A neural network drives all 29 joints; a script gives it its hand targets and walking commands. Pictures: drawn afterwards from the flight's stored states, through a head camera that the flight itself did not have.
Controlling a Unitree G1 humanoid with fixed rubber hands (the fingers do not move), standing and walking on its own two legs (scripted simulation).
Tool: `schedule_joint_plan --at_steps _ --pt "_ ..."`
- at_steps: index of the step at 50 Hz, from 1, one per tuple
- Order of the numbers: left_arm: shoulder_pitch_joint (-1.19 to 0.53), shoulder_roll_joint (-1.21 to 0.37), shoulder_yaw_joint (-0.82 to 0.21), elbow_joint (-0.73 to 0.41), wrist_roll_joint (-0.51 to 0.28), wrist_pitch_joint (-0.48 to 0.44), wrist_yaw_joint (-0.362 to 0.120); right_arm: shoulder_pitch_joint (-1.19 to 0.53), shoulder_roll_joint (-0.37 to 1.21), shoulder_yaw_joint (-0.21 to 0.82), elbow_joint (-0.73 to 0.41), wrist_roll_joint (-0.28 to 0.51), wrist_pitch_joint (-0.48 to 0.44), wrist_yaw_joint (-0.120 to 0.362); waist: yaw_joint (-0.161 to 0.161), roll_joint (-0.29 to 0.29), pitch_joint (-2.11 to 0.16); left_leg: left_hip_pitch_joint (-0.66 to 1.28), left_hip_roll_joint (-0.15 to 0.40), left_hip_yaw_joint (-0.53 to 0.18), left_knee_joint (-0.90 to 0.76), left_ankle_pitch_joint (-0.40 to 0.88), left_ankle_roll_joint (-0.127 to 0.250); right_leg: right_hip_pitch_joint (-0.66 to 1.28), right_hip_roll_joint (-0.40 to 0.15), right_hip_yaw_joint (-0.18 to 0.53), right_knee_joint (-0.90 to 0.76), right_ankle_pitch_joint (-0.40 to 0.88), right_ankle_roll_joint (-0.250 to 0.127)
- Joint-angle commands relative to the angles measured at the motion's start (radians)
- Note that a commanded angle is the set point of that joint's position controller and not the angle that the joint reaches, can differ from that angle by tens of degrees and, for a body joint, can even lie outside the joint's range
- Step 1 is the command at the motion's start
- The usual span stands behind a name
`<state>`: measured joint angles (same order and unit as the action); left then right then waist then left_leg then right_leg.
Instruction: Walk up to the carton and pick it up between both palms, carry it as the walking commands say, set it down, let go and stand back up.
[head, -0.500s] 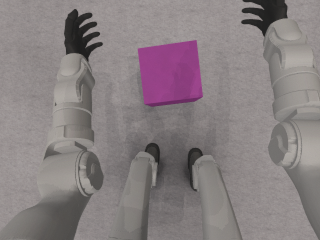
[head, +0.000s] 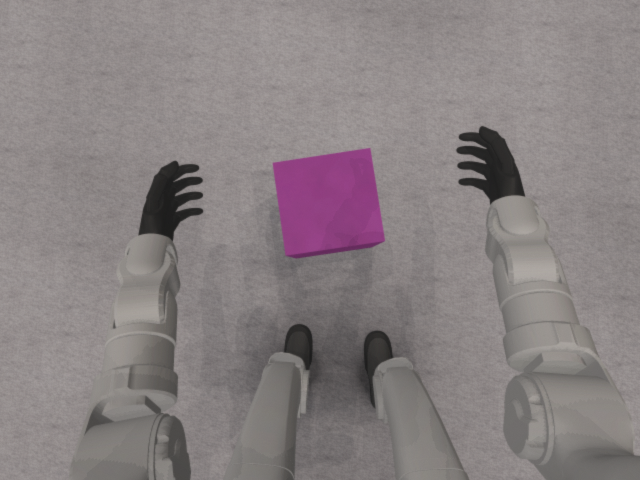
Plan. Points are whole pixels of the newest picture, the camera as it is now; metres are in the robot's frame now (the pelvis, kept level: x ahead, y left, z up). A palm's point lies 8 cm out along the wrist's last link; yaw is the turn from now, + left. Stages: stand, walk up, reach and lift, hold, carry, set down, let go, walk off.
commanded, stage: let go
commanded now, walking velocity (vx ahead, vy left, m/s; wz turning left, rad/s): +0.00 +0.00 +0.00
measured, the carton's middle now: (328, 210) +0.47 +0.03 -0.58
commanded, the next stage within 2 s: stand in 1.02 s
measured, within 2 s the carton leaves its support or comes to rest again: neither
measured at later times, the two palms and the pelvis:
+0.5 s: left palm (102, 395) +0.21 +0.23 -0.01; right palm (603, 356) +0.26 -0.22 -0.02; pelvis +0.04 +0.00 +0.06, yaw +1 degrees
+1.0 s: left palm (90, 410) +0.21 +0.23 +0.00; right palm (627, 415) +0.21 -0.23 +0.00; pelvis +0.05 +0.00 +0.07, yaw +1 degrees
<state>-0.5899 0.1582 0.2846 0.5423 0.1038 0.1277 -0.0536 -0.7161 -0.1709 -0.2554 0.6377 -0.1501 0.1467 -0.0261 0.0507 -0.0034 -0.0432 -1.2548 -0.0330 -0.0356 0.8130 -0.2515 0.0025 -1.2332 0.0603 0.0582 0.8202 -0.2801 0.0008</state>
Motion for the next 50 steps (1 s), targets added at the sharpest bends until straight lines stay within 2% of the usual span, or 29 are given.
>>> schedule_joint_plan --at_steps 1,7,11,15,20,29,36,44,50 --pt "0.040 0.096 -0.039 -0.165 -0.036 -0.034 -0.018 0.001 -0.106 0.019 -0.195 0.040 -0.035 -0.003 0.007 0.010 -0.960 0.830 -0.003 -0.008 0.001 0.639 -0.046 0.479 0.013 -0.022 -0.067 0.460 0.023" --pt "0.244 0.088 -0.092 -0.086 -0.071 -0.077 -0.028 0.235 -0.092 0.059 -0.131 0.073 -0.083 0.027 0.002 0.009 -0.617 0.840 0.009 -0.008 -0.119 0.402 -0.049 0.551 -0.006 -0.038 -0.174 0.242 0.010" --pt "0.362 0.087 -0.131 -0.079 -0.088 -0.098 -0.016 0.357 -0.098 0.080 -0.099 0.091 -0.109 0.038 0.004 0.010 -0.448 0.863 0.015 0.002 -0.182 0.288 -0.047 0.619 -0.017 -0.043 -0.226 0.157 0.005" --pt "0.514 0.088 -0.164 -0.115 -0.106 -0.113 -0.005 0.503 -0.110 0.103 -0.115 0.104 -0.132 0.044 -0.005 0.008 -0.369 0.949 0.014 0.006 -0.229 0.290 -0.045 0.734 -0.019 -0.039 -0.271 0.180 0.004" --pt "0.684 0.107 -0.196 -0.199 -0.115 -0.127 -0.002 0.689 -0.119 0.140 -0.189 0.124 -0.152 0.046 -0.027 0.007 -0.279 1.070 0.007 0.008 -0.296 0.339 -0.042 0.873 -0.021 -0.031 -0.329 0.249 0.011" --pt "0.773 0.131 -0.219 -0.212 -0.111 -0.090 -0.016 0.869 -0.118 0.193 -0.285 0.141 -0.111 0.074 -0.049 -0.032 -0.046 1.144 -0.005 0.020 -0.383 0.238 -0.020 1.050 -0.039 -0.019 -0.444 0.226 0.017" --pt "0.781 0.148 -0.220 -0.209 -0.090 -0.031 -0.018 0.894 -0.113 0.192 -0.309 0.140 -0.055 0.093 -0.038 -0.004 0.078 1.171 -0.013 0.027 -0.405 0.162 -0.012 1.090 -0.043 -0.022 -0.463 0.183 0.012" --pt "0.769 0.153 -0.222 -0.229 -0.085 0.018 -0.014 0.902 -0.119 0.181 -0.313 0.140 -0.017 0.091 -0.043 -0.001 0.106 1.200 -0.017 0.023 -0.399 0.176 -0.008 1.112 -0.039 -0.020 -0.444 0.222 0.014" --pt "0.746 0.135 -0.221 -0.247 -0.083 0.084 0.023 0.912 -0.129 0.192 -0.275 0.156 -0.044 0.069 -0.051 -0.001 0.068 1.169 -0.017 0.007 -0.388 0.201 -0.013 1.112 -0.040 -0.024 -0.417 0.283 0.013"
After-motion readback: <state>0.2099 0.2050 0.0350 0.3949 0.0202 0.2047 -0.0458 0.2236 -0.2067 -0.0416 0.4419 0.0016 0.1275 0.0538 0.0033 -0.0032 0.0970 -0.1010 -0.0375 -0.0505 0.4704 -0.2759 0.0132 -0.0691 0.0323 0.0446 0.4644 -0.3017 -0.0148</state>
